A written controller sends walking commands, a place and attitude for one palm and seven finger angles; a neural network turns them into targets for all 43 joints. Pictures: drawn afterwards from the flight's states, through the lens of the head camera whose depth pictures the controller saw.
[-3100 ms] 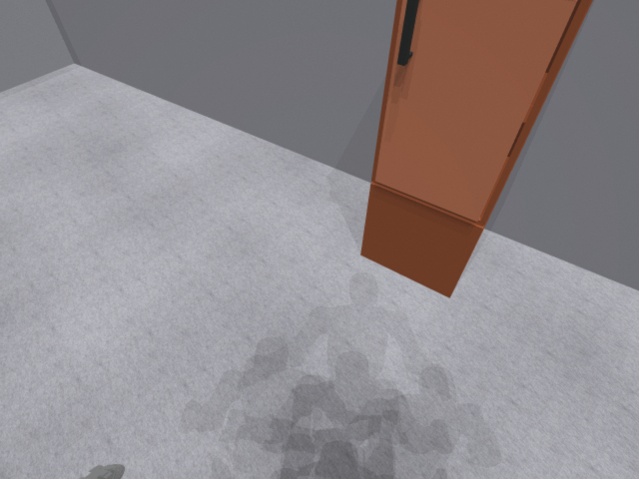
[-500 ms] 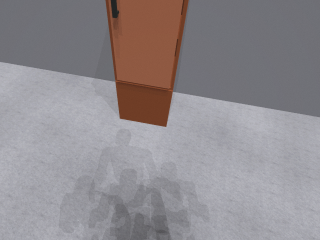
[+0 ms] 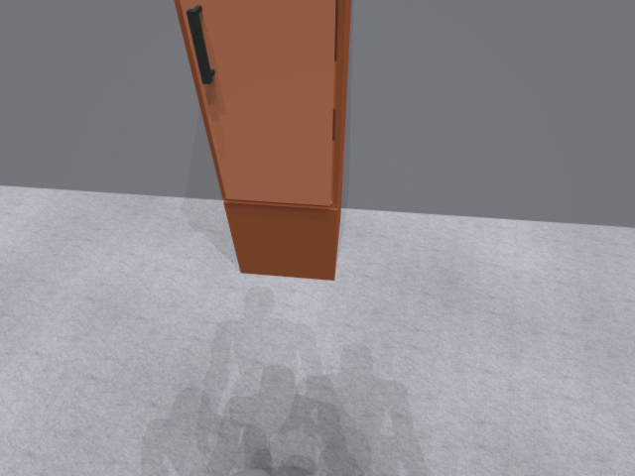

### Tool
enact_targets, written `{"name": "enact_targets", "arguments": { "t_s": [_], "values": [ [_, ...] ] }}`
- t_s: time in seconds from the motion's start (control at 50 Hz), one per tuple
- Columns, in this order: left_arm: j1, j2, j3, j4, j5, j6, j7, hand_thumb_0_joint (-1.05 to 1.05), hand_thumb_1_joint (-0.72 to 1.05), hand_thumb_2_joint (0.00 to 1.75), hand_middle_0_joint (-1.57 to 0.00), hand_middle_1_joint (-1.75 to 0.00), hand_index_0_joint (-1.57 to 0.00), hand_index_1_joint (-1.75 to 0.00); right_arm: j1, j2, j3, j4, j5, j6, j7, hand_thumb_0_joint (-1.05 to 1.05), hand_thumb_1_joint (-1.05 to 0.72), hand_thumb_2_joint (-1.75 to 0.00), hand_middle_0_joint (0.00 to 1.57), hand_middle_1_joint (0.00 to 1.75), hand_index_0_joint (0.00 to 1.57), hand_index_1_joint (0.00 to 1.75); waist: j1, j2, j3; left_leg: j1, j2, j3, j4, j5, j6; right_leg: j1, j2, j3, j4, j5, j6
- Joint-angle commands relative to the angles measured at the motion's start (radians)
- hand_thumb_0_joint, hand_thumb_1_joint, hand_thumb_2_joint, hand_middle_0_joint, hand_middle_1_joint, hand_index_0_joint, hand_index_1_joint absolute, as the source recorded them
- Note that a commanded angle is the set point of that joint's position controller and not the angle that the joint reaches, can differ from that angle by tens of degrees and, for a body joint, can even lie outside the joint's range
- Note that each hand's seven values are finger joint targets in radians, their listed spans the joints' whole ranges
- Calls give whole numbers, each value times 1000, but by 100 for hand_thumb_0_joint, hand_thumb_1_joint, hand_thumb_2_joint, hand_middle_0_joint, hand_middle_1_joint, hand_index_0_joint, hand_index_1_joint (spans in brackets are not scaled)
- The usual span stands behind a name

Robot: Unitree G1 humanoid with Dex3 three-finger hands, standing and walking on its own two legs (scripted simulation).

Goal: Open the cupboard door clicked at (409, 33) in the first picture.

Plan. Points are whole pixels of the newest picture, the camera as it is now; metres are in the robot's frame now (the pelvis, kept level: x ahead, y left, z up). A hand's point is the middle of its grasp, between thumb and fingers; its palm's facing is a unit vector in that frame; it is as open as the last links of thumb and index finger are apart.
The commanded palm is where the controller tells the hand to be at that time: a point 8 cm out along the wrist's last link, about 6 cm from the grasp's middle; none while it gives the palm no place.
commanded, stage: take the last steps up to it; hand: left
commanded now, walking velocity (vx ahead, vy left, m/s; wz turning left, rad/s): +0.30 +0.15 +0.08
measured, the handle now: (202, 45) +0.97 +0.31 +0.14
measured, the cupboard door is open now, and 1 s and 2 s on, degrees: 0 0 0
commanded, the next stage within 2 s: come to a stop and stand still in 0.92 s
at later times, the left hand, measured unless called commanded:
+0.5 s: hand (131, 439) +0.21 +0.31 -0.17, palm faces +0.08 -0.98 -0.19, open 7.4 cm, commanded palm none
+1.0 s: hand (161, 359) +0.35 +0.31 -0.17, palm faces +0.05 -0.98 -0.19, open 7.2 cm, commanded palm none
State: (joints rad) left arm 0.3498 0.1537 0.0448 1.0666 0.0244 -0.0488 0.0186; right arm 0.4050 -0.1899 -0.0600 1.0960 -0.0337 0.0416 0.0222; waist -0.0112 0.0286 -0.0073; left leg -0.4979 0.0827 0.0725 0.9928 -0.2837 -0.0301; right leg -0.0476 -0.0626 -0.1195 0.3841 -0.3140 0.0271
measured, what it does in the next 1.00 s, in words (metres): walks ahead: left foot, then right foot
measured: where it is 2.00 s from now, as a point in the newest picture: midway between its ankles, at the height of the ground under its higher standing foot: (283, 457)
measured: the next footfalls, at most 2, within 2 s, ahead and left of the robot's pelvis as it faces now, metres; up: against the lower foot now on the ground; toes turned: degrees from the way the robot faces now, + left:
left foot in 0.22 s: +0.22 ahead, +0.20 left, +0.00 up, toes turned +11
right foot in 0.72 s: +0.35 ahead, +0.01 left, +0.00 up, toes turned -9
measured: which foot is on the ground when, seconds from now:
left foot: up 0.00-0.20, down 0.22-0.74, up 0.76-1.00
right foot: down 0.00-0.22, up 0.24-0.70, down 0.72-1.00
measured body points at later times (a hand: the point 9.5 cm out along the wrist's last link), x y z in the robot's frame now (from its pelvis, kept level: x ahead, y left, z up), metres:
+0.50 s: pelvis +0.17 +0.12 +0.00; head +0.16 +0.12 +0.45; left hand +0.21 +0.36 -0.15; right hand +0.21 -0.11 -0.16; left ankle +0.18 +0.19 -0.74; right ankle +0.21 +0.02 -0.68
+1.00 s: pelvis +0.35 +0.13 +0.00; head +0.37 +0.13 +0.45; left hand +0.34 +0.36 -0.16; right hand +0.37 -0.11 -0.15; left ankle +0.42 +0.26 -0.70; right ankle +0.32 +0.02 -0.74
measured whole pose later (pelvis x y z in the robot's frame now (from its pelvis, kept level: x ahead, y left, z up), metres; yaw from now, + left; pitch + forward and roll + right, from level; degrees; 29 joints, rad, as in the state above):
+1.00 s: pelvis +0.35 +0.13 +0.00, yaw -1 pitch +0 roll -1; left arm 0.32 0.15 0.05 1.09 0.02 -0.06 0.01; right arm 0.26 -0.17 -0.06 1.05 -0.02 -0.01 0.01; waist 0.00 0.02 0.04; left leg -0.49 0.12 0.08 0.83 -0.27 -0.02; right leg -0.12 -0.03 -0.15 0.39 -0.26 -0.01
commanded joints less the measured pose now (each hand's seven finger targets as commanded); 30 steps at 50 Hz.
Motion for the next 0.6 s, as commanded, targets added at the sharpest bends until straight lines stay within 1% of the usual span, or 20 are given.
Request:
{"name": "enact_targets", "arguments": {
  "t_s": [0.0,0.04,0.06,0.12,0.14,0.16,0.18,0.2,0.22,0.24,0.26,0.28,0.3,0.32,0.36,0.4,0.46,0.5,0.54,0.58],
  "values": [
    [53,158,25,-4,6,-28,10,0,90,90,-20,-30,-20,-30,-110,-21,-8,-120,9,-34,26,0,-90,-90,20,30,20,30,15,-191,188,-132,54,7,-55,124,-7,-128,-261,106,-256,72,-113],
    [69,168,26,11,9,-31,10,0,90,90,-20,-30,-20,-30,-160,-20,-7,-144,13,-39,35,0,-90,-90,20,30,20,30,23,-187,199,-99,52,23,-141,136,-2,-139,-261,85,-242,95,-105],
    [65,178,29,15,11,-31,12,0,90,90,-20,-30,-20,-30,-176,-18,-5,-153,13,-43,39,0,-90,-90,20,30,20,30,21,-202,192,-73,54,25,-189,133,3,-135,-262,73,-226,111,-99],
    [64,206,40,19,16,-23,11,0,90,90,-20,-30,-20,-30,-181,-32,-4,-164,16,-58,42,0,-90,-90,20,30,20,30,17,-209,165,58,25,64,-294,63,25,-131,-267,50,-143,174,-91],
    [61,209,43,20,16,-20,12,0,90,90,-20,-30,-20,-30,-125,-48,-9,-147,13,-65,36,0,-90,-90,20,30,20,30,-15,-178,139,176,7,79,-345,51,33,-159,-257,29,-50,226,-84],
    [59,198,42,23,14,-14,10,0,90,90,-20,-30,-20,-30,15,-85,-18,-103,6,-73,24,0,-90,-90,20,30,20,30,-74,-106,56,366,-24,91,-419,67,40,-187,-208,-25,148,304,-62],
    [101,145,34,17,5,-6,1,0,90,90,-20,-30,-20,-30,178,-200,-42,-63,-9,-80,6,0,-90,-90,20,30,20,30,-124,147,-74,567,63,-23,-470,48,65,-275,-108,-79,456,142,-33],
    [119,86,29,-21,-12,1,-7,0,90,90,-20,-30,-20,-30,246,-293,-61,-42,-5,-83,-13,0,-90,-90,20,30,20,30,-123,400,-147,673,301,-412,-639,19,147,-501,44,-65,784,-322,-6],
    [62,77,19,-46,-13,4,-1,0,90,90,-20,-30,-20,-30,207,-295,-55,-33,8,-77,-27,0,-90,-90,20,30,20,30,-124,361,-186,627,343,-488,-748,-152,173,-563,27,72,962,-313,-38],
    [10,81,23,-52,-13,3,-5,0,90,90,-20,-30,-20,-30,87,-251,-46,-62,14,-75,-33,0,-90,-90,20,30,20,30,-97,266,-114,521,354,-462,-766,-285,188,-615,-27,100,1025,-218,-57],
    [-29,82,27,-44,-6,-1,-16,0,90,90,-20,-30,-20,-30,-3,-177,-29,-84,9,-82,-34,0,-90,-90,20,30,20,30,-72,166,-13,391,304,-366,-764,-268,180,-627,-70,93,1006,-119,-60],
    [-28,77,27,-30,2,0,-26,0,90,90,-20,-30,-20,-30,-44,-125,-10,-85,6,-93,-36,0,-90,-90,20,30,20,30,-39,86,36,272,266,-295,-776,-194,165,-564,-90,85,959,-73,-55],
    [11,50,26,-16,8,10,-27,0,90,90,-20,-30,-20,-30,-76,-98,-2,-91,4,-102,-38,0,-90,-90,20,30,20,30,-7,85,51,210,244,-233,-793,-141,156,-518,-95,83,915,-51,-47],
    [47,40,22,-5,9,21,-26,0,90,90,-20,-30,-20,-30,-97,-85,2,-92,6,-108,-39,0,-90,-90,20,30,20,30,12,82,40,178,226,-187,-808,-115,160,-473,-92,74,870,-40,-43],
    [73,27,19,-7,8,37,-24,0,90,90,-20,-30,-20,-30,-126,-82,-1,-93,9,-110,-38,0,-90,-90,20,30,20,30,37,70,42,180,216,-134,-834,-89,184,-460,-88,63,774,-14,-33],
    [34,27,24,-30,11,43,-25,0,90,90,-20,-30,-20,-30,-106,-76,-8,-86,7,-111,-38,0,-90,-90,20,30,20,30,34,23,77,171,215,-131,-863,-84,202,-462,-91,68,687,20,-27],
    [-36,29,24,-70,11,48,-26,0,90,90,-20,-30,-20,-30,-90,-87,-13,-79,6,-109,-35,0,-90,-90,20,30,20,30,27,6,120,214,221,-119,-888,-123,216,-477,-92,64,546,48,-20],
    [-95,34,27,-94,13,44,-28,0,90,90,-20,-30,-20,-30,-50,-82,-15,-64,5,-110,-36,0,-90,-90,20,30,20,30,7,-22,126,272,225,-125,-885,-89,223,-483,-84,61,469,56,-21],
    [-141,33,27,-117,13,40,-27,0,90,90,-20,-30,-20,-30,-27,-80,-14,-50,3,-110,-37,0,-90,-90,20,30,20,30,-3,-10,132,331,235,-126,-869,-60,230,-489,-77,55,398,45,-22],
    [-186,35,26,-135,13,32,-27,0,90,90,-20,-30,-20,-30,9,-75,-13,-32,1,-109,-37,0,-90,-90,20,30,20,30,-18,-38,138,378,235,-130,-838,14,233,-480,-58,43,337,23,-28]
  ]
}}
